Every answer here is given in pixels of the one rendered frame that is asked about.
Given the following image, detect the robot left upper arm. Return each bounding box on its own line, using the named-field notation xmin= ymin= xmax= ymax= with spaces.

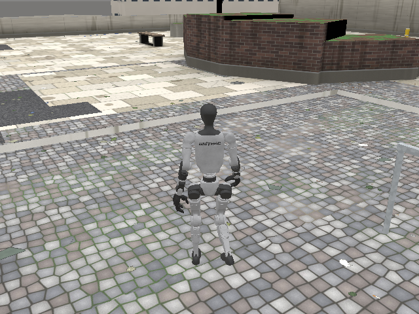
xmin=182 ymin=132 xmax=196 ymax=171

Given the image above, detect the left robot forearm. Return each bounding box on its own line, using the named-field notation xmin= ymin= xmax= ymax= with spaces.
xmin=175 ymin=161 xmax=188 ymax=196

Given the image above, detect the robot left shin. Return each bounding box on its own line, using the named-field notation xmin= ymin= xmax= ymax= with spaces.
xmin=191 ymin=216 xmax=200 ymax=256

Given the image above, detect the right robot hand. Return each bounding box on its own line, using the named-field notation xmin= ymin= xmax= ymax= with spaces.
xmin=225 ymin=175 xmax=240 ymax=187

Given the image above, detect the robot right upper arm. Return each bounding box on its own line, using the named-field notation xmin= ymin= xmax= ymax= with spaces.
xmin=223 ymin=131 xmax=238 ymax=166

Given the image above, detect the left robot thigh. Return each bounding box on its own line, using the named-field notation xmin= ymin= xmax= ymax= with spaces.
xmin=188 ymin=183 xmax=202 ymax=227

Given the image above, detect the right robot forearm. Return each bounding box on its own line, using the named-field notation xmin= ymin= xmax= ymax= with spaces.
xmin=231 ymin=157 xmax=240 ymax=179

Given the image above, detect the left robot hand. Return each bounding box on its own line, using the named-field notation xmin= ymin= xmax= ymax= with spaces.
xmin=173 ymin=194 xmax=189 ymax=213

